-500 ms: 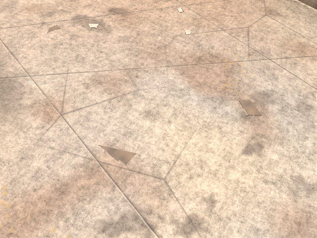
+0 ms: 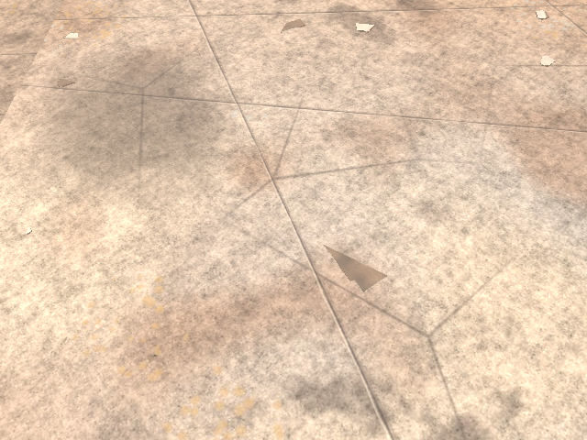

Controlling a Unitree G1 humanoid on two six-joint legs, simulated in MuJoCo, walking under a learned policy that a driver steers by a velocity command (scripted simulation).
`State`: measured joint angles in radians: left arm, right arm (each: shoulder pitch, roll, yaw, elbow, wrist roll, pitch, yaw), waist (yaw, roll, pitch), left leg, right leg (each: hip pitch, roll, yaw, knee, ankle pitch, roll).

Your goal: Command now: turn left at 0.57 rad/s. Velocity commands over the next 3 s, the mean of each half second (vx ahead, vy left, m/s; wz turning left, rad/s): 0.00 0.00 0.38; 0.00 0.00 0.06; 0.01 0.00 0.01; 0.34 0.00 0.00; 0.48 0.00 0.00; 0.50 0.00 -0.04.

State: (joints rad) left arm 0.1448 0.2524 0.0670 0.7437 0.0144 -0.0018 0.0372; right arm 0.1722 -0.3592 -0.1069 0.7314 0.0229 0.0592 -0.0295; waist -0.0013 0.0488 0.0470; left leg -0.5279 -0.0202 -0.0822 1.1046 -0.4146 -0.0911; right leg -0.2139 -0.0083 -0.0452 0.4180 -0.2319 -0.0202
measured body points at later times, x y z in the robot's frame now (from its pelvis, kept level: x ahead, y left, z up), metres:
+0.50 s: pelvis +0.00 +0.06 +0.00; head +0.03 +0.09 +0.45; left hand +0.07 +0.37 -0.13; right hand +0.21 -0.16 -0.09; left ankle +0.00 +0.15 -0.74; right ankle +0.02 -0.10 -0.70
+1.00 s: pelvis +0.02 +0.04 +0.00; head +0.02 +0.04 +0.45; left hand +0.06 +0.32 -0.14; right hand +0.17 -0.20 -0.13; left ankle +0.00 +0.15 -0.74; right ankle +0.02 -0.09 -0.74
